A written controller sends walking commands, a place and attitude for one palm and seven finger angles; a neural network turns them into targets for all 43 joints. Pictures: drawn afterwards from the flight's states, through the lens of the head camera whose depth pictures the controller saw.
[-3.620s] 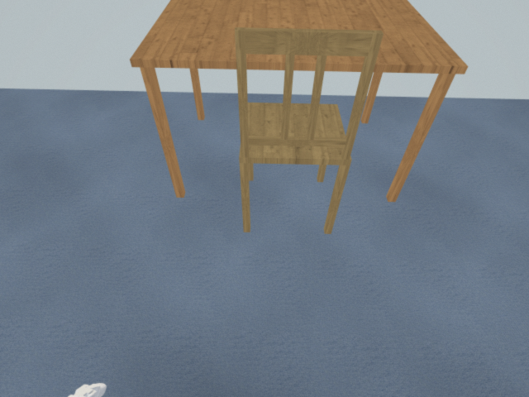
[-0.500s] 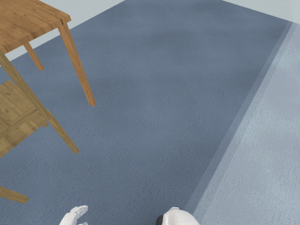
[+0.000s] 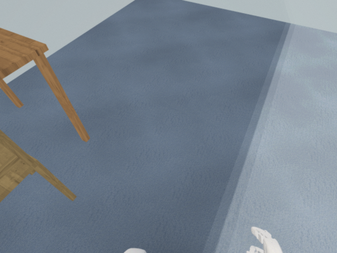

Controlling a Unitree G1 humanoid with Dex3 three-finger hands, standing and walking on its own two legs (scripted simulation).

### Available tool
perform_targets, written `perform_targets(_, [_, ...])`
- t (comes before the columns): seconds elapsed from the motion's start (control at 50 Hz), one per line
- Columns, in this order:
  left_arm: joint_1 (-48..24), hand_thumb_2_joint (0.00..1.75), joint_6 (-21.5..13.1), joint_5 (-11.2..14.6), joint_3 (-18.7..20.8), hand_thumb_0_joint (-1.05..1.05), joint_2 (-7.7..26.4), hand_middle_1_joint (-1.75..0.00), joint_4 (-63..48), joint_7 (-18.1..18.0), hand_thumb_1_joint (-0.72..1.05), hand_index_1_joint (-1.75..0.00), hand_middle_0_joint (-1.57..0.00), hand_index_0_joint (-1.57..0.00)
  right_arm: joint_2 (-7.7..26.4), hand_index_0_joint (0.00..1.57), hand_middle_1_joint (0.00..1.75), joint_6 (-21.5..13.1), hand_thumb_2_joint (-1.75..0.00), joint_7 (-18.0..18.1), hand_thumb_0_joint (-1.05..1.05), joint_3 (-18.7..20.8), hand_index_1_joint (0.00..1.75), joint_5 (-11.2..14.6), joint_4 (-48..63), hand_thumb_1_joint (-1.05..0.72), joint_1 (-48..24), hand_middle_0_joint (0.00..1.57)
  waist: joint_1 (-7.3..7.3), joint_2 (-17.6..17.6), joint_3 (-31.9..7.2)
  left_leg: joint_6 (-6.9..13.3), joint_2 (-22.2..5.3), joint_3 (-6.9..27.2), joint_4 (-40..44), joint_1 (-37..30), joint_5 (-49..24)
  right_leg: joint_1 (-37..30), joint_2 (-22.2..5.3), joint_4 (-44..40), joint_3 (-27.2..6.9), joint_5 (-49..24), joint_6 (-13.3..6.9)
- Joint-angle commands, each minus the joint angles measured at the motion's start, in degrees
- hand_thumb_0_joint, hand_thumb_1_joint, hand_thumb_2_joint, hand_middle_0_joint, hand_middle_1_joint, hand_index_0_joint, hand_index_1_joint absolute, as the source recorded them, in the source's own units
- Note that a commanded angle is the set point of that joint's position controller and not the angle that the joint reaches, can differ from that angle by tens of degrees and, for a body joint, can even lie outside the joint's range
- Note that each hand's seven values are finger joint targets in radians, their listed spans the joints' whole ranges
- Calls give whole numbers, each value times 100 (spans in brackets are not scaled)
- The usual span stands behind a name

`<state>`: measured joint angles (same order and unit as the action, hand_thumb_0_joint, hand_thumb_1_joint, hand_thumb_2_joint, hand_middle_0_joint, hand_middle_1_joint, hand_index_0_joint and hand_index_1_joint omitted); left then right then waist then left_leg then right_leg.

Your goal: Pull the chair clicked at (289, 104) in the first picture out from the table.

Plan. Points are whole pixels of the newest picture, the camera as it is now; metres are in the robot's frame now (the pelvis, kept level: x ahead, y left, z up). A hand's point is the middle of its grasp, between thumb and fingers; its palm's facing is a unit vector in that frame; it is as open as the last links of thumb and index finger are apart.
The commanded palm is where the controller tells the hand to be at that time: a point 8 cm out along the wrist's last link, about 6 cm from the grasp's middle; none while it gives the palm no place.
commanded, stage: walk to a spot facing it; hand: left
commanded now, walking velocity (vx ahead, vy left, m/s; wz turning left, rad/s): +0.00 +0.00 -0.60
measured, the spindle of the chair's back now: out of the picture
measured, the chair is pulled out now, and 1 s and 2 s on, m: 0.00 0.00 0.00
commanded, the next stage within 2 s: turn to face it in 0.72 s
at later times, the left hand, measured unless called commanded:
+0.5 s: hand out of the picture +0.13 +0.18 -0.16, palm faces -0.31 -0.92 -0.22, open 7.4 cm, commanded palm none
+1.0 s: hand out of the picture +0.13 +0.06 -0.17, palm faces -0.38 -0.91 -0.18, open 7.4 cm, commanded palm none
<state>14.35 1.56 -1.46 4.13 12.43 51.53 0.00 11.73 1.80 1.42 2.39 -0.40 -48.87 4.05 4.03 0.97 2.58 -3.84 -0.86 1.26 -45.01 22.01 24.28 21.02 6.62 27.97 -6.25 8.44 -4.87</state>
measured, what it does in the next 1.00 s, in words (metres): steps to the right, turning right: left foot, then right foot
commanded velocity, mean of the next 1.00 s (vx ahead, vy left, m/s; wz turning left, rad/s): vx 0.11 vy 0.00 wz -0.21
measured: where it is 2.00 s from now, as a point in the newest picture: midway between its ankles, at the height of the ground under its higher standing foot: outside the picture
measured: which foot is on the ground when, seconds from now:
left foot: up 0.00-0.06, down 0.08-0.56, up 0.58-1.00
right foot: down 0.00-0.10, up 0.12-0.54, down 0.56-1.00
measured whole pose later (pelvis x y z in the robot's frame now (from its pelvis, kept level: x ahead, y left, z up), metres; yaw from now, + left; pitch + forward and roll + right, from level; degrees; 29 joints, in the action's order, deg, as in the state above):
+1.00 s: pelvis +0.09 -0.09 +0.00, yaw -25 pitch -1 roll +0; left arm 22.1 -3.1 -1.4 0.7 6.7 61.1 -1.8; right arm 10.2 0.6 -0.6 2.1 -0.6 -57.6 11.1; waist -0.2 -0.9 2.9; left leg -2.0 -3.7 -6.3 -49.2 32.6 11.7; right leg -4.7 2.3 18.8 3.9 22.4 -2.7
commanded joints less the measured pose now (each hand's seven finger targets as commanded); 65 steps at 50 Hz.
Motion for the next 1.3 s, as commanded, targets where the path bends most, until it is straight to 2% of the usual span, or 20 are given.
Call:
perform_targets(0.0, [41, 90, -43, 5, 296, 0, 1151, -30, -420, -71, 90, -30, -20, -20, 573, 20, 30, -134, -90, 82, 0, 165, 30, 56, 377, -90, 493, 20, -209, 824, -1052, 156, 202, 89, 1216, -469, -88, -1208, -1498, -600, -2212, -2020, -388])
perform_targets(0.04, [-199, 90, -16, 67, 267, 0, 1018, -30, -486, -63, 90, -30, -20, -20, 789, 20, 30, -202, -90, 143, 0, 210, 30, 58, 223, -90, 1082, 20, -528, 580, -1188, 348, -181, 264, 2491, -2133, -979, -64, -1039, -169, -1855, -1058, 78])
perform_targets(0.08, [-139, 90, -17, 59, 199, 0, 707, -30, -598, 34, 90, -30, -20, -20, 1480, 20, 30, -184, -90, 138, 0, 314, 30, -25, 385, -90, 851, 20, -480, -1583, -678, 1052, -2478, 2158, 3127, -2565, -2123, 1800, -54, 2089, -86, 2338, 689])
perform_targets(0.1, [-43, 90, 4, -20, 286, 0, 912, -30, -506, 49, 90, -30, -20, -20, 1319, 20, 30, -160, -90, 125, 0, 241, 30, -57, 511, -90, 591, 20, -389, -971, -417, 1336, -2621, 1869, 2957, -1876, -2728, 1691, -361, 3126, -18, 2187, 766])
perform_targets(0.14, [352, 90, 109, -43, 365, 0, 937, -30, -183, 105, 90, -30, -20, -20, 848, 20, 30, -206, -90, 160, 0, 97, 30, -67, 587, -90, 30, 20, -57, -995, -226, 1073, -1755, 686, 2890, -1157, -2925, 1236, -466, 4037, 58, 1494, 872])
perform_targets(0.2, [340, 90, 164, 0, 293, 0, 728, -30, -162, 169, 90, -30, -20, -20, 839, 20, 30, -237, -90, 142, 0, 91, 30, -73, 498, -90, 284, 20, -117, -978, -127, 972, -1401, -13, 2707, -1347, -3269, 1375, -568, 4396, 335, 1219, 961])
perform_targets(0.34, [-478, 90, 191, 48, 155, 0, 458, -30, -344, 206, 90, -30, -20, -20, 1062, 20, 30, -232, -90, 100, 0, 255, 30, -90, 99, -90, 1227, 20, -537, -1142, 17, 1197, -1740, -342, 2514, -1952, -3626, 1222, -944, 2803, 807, 1468, 1001])
perform_targets(0.46, [-898, 90, 60, 5, 97, 0, 366, -30, -499, 309, 90, -30, -20, -20, 1251, 20, 30, -251, -90, -8, 0, 371, 30, -158, -113, -90, 1503, 20, -720, -1436, -68, 1065, -2071, -488, 2568, -1642, -1438, 331, -848, 1362, 1286, 1810, 737])
perform_targets(0.52, [11, 90, -96, -16, 187, 0, 587, -30, -209, 282, 90, -30, -20, -20, 1162, 20, 30, -266, -90, -53, 0, 328, 30, -124, -128, -90, 1391, 20, -164, -616, -499, 532, -1745, -1111, 970, -762, -1023, -1650, -706, -234, 1358, 909, 470])
perform_targets(0.54, [755, 90, -204, -56, 329, 0, 1320, -30, 15, 194, 90, -30, -20, -20, 756, 20, 30, -263, -90, -128, 0, 212, 30, -29, 24, -90, 1413, 20, 191, 1252, -973, 181, -1178, -1676, -783, 826, 119, -3263, -2037, -967, -415, 1585, -10])
perform_targets(0.56, [1275, 90, -191, 61, 423, 0, 1866, -30, 156, 75, 90, -30, -20, -20, 508, 20, 30, -245, -90, -156, 0, 94, 30, -89, 407, -90, 709, 20, 474, 2093, -823, 15, -542, -1088, -2201, 2114, 1389, -3229, -3085, -1329, -2507, 589, -534])
perform_targets(0.58, [1329, 90, -185, 110, 411, 0, 1733, -30, 158, -17, 90, -30, -20, -20, 741, 20, 30, -246, -90, -122, 0, 152, 30, -122, 462, -90, 544, 20, 412, 1310, -706, 117, -708, -322, -2493, 2322, 963, -3096, -3067, -1312, -2030, 392, -720])
perform_targets(0.7, [442, 90, -498, 66, 62, 0, 775, -30, 136, -32, 90, -30, -20, -20, 497, 20, 30, -236, -90, -180, 0, 177, 30, -153, -309, -90, 1140, 20, -422, 500, 84, -101, -783, -504, -2056, 1512, -747, -1685, -1985, -1196, -93, -2255, -360])
perform_targets(0.92, [1166, 90, -548, 15, -160, 0, 328, -30, 777, -246, 90, -30, -20, -20, 152, 20, 30, -253, -90, -204, 0, 27, 30, -15, -420, -90, 356, 20, -288, 616, 415, 199, -311, -763, -497, 1402, -1284, -2320, -1950, -1101, 600, -4185, -181])
perform_targets(1.0, [912, 90, -475, 25, -58, 0, 610, -30, 719, -302, 90, -30, -20, -20, 280, 20, 30, -255, -90, -140, 0, 80, 30, -37, -591, -90, 1053, 20, -665, 664, 108, 497, 102, -929, 517, 135, -1283, -2314, -2050, 267, 999, -5503, 30])
perform_targets(1.04, [818, 90, -420, 100, -11, 0, 645, -30, 628, -289, 90, -30, -20, -20, 600, 20, 30, -255, -90, -95, 0, 180, 30, -110, -769, -90, 2083, 20, -1123, 334, -531, 752, -16, -600, 1235, -1279, -3099, -1720, -1752, 2175, 1341, -4313, 342])
perform_targets(1.08, [1135, 90, -369, 247, -53, 0, 204, -30, 358, -276, 90, -30, -20, -20, 1279, 20, 30, -243, -90, -40, 0, 270, 30, -40, -764, -90, 2401, 20, -846, -1445, -1374, 2222, -2444, 2689, 1947, -2396, -6911, 272, -576, 5222, 790, 2832, 684])
perform_targets(1.14, [441, 90, -215, 61, 38, 0, 222, -30, 259, -204, 90, -30, -20, -20, 731, 20, 30, -268, -90, 22, 0, 164, 30, -16, -467, -90, 1359, 20, -549, -390, -247, 1789, -1734, 2155, 2823, -765, -2801, 812, -1122, 5082, 338, 1713, 713])
perform_targets(1.2, [719, 90, -11, 22, 94, 0, 139, -30, 352, -139, 90, -30, -20, -20, 664, 20, 30, -296, -90, -2, 0, 150, 30, -25, -340, -90, 821, 20, -199, -561, -192, 1213, -1113, 1234, 3091, 34, -1781, 399, -1180, 4381, 442, 1060, 813])
perform_targets(1.28, [537, 90, 52, -13, 185, 0, 278, -30, 247, -154, 90, -30, -20, -20, 788, 20, 30, -270, -90, -41, 0, 270, 30, -19, -280, -90, 932, 20, -267, -529, -451, 999, -872, 1447, 3226, -290, -1161, 779, -1133, 4024, 431, 641, 935])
